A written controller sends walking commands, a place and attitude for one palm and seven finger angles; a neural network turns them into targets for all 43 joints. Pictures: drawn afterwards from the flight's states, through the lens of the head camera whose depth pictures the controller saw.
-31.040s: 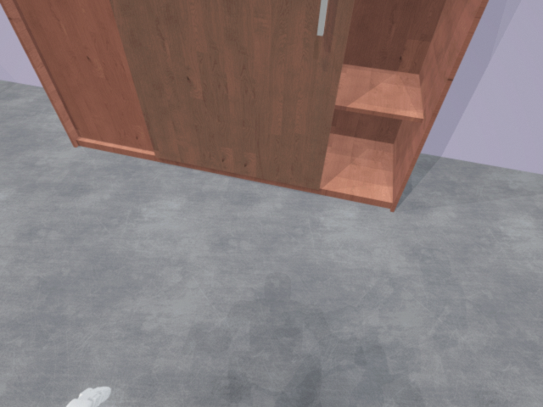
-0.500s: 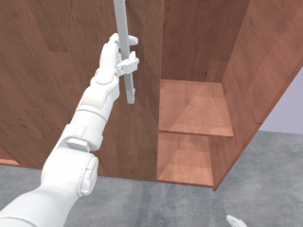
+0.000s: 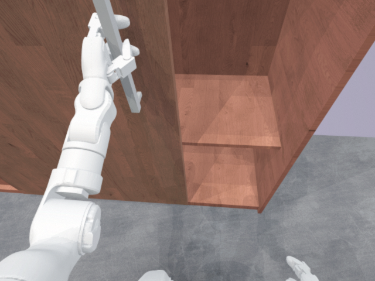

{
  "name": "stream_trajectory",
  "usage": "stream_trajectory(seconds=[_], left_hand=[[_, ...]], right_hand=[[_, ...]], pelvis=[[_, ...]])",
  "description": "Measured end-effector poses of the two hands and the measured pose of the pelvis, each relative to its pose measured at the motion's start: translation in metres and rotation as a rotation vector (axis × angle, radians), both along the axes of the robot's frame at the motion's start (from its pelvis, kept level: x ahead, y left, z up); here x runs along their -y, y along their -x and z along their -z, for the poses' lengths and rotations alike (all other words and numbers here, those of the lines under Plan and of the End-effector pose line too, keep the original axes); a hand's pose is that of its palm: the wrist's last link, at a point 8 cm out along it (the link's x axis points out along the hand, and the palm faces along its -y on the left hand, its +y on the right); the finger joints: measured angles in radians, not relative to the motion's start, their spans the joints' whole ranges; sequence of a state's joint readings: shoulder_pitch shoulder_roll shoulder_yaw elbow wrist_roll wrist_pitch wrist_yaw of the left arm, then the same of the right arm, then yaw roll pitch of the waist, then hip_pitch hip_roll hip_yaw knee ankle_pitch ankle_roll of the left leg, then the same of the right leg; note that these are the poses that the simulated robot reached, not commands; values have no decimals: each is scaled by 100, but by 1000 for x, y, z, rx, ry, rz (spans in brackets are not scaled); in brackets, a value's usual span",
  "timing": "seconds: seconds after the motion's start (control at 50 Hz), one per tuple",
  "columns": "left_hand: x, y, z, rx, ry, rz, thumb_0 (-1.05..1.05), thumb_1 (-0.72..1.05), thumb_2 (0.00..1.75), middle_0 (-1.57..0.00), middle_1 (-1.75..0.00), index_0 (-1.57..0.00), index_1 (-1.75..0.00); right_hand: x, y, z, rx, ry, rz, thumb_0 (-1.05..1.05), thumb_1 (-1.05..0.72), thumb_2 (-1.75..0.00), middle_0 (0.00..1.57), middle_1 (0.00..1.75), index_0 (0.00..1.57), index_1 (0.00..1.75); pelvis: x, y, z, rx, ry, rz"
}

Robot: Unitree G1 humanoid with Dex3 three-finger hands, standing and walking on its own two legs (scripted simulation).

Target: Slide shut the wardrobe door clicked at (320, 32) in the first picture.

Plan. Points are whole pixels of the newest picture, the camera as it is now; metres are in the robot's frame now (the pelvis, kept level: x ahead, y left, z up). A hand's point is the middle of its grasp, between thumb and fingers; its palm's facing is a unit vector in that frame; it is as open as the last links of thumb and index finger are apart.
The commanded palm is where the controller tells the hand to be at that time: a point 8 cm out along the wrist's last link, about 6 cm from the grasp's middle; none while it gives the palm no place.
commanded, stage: step sideways, sliding the door along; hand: left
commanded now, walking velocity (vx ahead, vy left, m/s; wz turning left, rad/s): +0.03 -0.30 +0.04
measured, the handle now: (121, 49) +0.50 +0.18 +0.22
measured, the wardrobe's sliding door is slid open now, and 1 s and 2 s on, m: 0.37 0.30 0.22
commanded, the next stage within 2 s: none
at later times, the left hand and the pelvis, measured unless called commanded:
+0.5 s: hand (141, 58) +0.46 +0.13 +0.22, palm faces +0.39 -0.92 -0.03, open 6.4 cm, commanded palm +0.43 +0.09 +0.22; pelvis +0.06 -0.10 +0.00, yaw +9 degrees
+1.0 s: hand (171, 63) +0.45 +0.07 +0.22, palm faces +0.24 -0.97 -0.05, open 6.9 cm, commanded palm +0.43 +0.05 +0.22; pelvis +0.11 -0.09 +0.00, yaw +8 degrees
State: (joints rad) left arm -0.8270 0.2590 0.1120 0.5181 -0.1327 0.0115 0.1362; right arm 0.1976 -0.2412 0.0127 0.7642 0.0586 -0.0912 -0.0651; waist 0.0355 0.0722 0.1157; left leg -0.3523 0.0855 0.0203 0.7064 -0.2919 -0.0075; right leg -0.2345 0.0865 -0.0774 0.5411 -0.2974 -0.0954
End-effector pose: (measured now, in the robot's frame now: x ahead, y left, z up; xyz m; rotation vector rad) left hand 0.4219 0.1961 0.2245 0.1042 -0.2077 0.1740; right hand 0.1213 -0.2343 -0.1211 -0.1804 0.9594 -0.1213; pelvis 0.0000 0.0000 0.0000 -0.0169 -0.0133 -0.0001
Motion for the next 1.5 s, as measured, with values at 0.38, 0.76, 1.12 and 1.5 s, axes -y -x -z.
stream_trajectory(seconds=[0.38,0.76,1.12,1.5], left_hand=[[14,1,5,75,24,-150,-1,78,87,-42,-140,-13,-133],[52,2,7,109,13,-176,-1,80,86,-41,-140,-6,-133],[90,-1,14,191,13,-19,-2,80,84,-44,-140,-4,-120],[116,-10,15,245,-13,20,-3,76,86,-50,-140,-14,-132]], right_hand=[[26,-126,-17,107,-78,-190,1,-90,-90,20,30,20,30],[51,-218,-30,164,-45,-246,1,-90,-90,19,30,20,30],[6,-233,-30,131,-150,-299,1,-90,-90,20,30,20,30],[48,-225,-29,124,-115,-237,1,-90,-90,20,30,20,30]], pelvis=[[81,-38,2,38,9,-118],[97,-87,-8,-45,-35,-157],[91,-112,-8,-57,-29,-142],[119,-111,-8,-8,-39,-99]])
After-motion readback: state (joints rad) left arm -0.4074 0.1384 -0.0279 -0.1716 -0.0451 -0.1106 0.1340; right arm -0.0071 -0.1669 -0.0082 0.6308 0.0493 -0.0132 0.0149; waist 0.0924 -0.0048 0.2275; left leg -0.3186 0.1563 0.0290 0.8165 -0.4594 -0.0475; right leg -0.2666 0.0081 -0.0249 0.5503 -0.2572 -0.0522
